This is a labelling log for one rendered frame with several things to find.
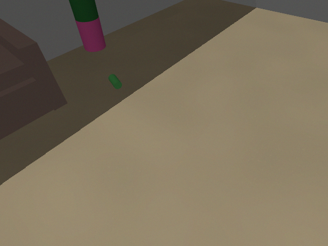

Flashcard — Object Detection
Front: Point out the potted plant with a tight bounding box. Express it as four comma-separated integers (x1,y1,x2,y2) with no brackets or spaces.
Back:
69,0,106,52

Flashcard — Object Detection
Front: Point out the armchair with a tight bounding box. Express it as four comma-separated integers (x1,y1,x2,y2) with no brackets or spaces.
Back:
0,19,67,140

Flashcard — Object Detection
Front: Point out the bottle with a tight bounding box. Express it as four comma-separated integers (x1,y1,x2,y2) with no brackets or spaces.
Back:
108,74,122,89

